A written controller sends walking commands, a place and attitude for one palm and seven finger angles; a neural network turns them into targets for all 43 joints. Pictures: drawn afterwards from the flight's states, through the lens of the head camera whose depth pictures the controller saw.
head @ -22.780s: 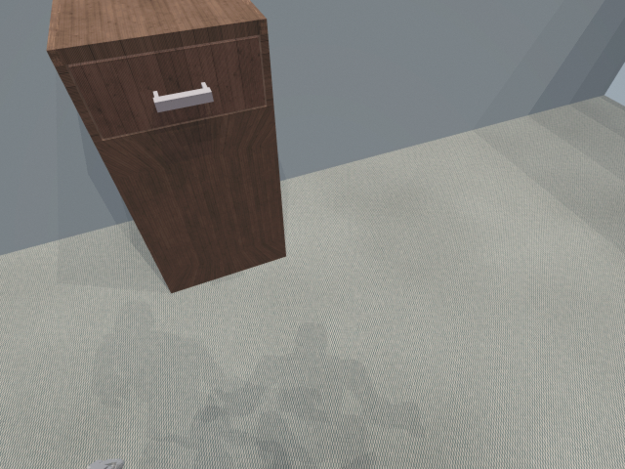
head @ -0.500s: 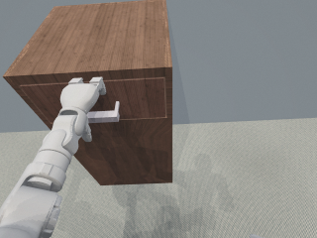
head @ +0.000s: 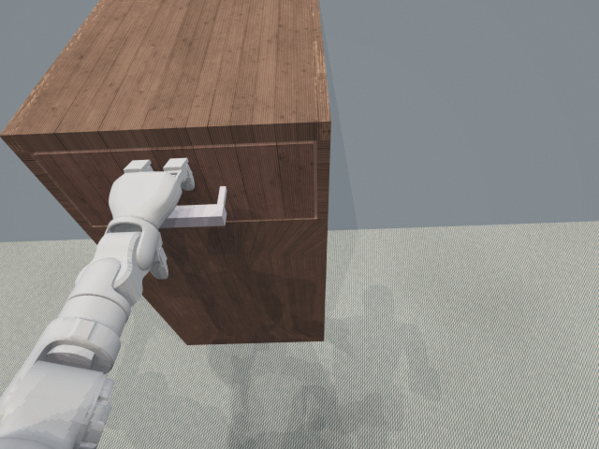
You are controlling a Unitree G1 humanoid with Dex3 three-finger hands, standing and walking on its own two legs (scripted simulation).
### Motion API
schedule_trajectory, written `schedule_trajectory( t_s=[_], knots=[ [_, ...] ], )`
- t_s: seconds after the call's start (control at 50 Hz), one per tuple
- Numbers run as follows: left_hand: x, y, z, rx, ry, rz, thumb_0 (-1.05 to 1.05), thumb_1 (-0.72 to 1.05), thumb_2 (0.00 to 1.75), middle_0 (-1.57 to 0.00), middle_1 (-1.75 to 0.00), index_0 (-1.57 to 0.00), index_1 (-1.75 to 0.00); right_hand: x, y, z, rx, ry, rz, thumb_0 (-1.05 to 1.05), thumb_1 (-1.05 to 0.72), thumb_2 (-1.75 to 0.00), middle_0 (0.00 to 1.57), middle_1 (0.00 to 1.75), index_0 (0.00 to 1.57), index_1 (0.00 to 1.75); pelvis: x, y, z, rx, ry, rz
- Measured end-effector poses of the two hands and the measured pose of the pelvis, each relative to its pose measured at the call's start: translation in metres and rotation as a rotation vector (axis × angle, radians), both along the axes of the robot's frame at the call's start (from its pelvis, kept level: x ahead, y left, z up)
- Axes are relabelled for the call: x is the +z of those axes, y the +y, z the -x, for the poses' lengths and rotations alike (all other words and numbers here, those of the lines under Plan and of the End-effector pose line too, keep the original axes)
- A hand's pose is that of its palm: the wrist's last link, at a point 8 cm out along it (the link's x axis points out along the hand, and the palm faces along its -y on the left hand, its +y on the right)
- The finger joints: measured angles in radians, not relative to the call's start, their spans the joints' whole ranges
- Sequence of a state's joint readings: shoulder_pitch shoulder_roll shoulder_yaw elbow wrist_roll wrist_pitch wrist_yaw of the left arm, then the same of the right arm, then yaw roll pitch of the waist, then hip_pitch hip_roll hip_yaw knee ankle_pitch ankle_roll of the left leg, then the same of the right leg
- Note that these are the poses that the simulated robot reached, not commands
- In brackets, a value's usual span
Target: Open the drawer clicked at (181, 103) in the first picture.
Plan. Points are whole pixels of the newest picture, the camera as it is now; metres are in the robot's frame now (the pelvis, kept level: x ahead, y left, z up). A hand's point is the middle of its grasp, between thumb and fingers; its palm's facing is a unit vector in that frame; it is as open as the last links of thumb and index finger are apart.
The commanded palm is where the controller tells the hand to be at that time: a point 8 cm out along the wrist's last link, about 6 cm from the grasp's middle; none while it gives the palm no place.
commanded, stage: lower the fingers behind the handle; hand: left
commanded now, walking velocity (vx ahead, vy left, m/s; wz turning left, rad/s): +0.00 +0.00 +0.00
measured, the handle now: (185, 205) +0.47 +0.21 +0.02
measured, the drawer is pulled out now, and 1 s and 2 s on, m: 0.00 0.00 0.00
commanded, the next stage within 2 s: close the thumb around the handle in 1.12 s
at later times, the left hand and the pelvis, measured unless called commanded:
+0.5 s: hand (171, 235) +0.41 +0.22 +0.02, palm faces -0.05 -0.02 -1.00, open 13.8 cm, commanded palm +0.39 +0.22 +0.07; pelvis -0.01 +0.00 -0.01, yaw +0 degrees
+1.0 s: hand (175, 239) +0.42 +0.22 +0.00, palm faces -0.04 -0.01 -1.00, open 13.8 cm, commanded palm +0.39 +0.22 +0.06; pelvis -0.02 +0.00 -0.01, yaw -1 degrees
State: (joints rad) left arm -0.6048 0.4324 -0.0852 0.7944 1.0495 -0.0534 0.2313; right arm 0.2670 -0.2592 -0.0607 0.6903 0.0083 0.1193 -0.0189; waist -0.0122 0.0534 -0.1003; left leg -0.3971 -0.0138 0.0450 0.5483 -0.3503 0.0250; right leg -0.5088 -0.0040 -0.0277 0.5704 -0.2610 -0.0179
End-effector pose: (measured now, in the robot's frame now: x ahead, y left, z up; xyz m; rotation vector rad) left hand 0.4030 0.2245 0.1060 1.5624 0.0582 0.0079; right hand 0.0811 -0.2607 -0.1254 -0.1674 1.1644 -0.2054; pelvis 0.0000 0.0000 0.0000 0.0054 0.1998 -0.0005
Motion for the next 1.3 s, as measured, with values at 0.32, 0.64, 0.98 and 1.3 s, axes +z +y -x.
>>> schedule_trajectory(
  t_s=[0.32, 0.64, 0.98, 1.3],
  knots=[
    [-0.019, -0.009, 0.004, -0.014, -0.014, 0.000, 0.00, -0.49, 0.30, -0.32, -1.20, -0.32, -1.20, -0.006, 0.009, 0.012, -0.007, 0.012, -0.015, 0.00, -0.90, -0.89, 0.21, 0.30, 0.20, 0.30, -0.004, 0.004, 0.007, -0.007, 0.016, 0.000],
    [-0.039, -0.009, 0.010, -0.025, -0.001, 0.005, 0.00, -0.49, 0.30, -0.32, -1.20, -0.32, -1.20, -0.009, -0.001, 0.036, -0.019, 0.053, 0.015, 0.00, -0.90, -0.89, 0.21, 0.30, 0.20, 0.30, -0.010, 0.003, 0.014, -0.004, 0.039, 0.001],
    [-0.047, -0.007, 0.004, 0.011, 0.002, 0.003, 0.00, -0.48, 0.30, -0.32, -1.20, -0.32, -1.20, -0.014, -0.001, 0.049, -0.039, 0.079, 0.012, 0.00, -0.90, -0.89, 0.21, 0.30, 0.20, 0.30, -0.014, 0.003, 0.016, -0.009, 0.063, 0.002],
    [-0.048, -0.005, 0.002, -0.008, 0.003, 0.009, 0.00, -0.47, 0.30, -0.33, -1.21, -0.32, -1.20, -0.012, -0.001, 0.041, -0.029, 0.065, 0.024, 0.00, -0.90, -0.89, 0.21, 0.30, 0.20, 0.30, -0.014, 0.004, 0.015, -0.007, 0.068, 0.004]
  ],
)
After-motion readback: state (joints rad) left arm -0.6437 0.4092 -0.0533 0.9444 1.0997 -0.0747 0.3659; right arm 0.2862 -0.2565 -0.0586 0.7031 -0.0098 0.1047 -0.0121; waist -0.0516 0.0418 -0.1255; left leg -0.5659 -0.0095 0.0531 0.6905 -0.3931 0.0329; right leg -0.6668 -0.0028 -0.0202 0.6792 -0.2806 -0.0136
